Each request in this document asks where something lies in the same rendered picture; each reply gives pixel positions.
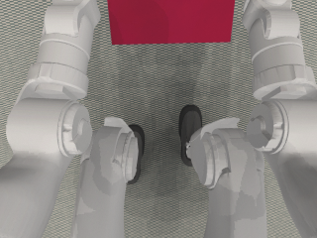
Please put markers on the robot left upper arm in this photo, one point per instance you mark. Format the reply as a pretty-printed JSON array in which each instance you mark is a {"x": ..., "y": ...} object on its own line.
[{"x": 44, "y": 134}]

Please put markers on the robot right foot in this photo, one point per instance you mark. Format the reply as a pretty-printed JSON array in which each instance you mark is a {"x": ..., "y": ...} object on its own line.
[{"x": 190, "y": 120}]

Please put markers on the robot right upper arm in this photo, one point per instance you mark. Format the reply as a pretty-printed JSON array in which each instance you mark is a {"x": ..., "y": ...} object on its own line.
[{"x": 285, "y": 131}]

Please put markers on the carton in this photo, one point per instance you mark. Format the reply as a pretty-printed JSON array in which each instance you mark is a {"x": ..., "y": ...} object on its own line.
[{"x": 141, "y": 22}]

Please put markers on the right robot forearm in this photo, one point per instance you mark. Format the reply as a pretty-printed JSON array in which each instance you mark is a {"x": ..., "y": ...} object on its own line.
[{"x": 280, "y": 71}]

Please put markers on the robot left shin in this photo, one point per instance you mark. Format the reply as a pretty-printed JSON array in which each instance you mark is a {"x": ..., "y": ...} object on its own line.
[{"x": 111, "y": 122}]

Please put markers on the left robot forearm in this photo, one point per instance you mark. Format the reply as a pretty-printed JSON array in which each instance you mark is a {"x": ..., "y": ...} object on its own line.
[{"x": 64, "y": 52}]

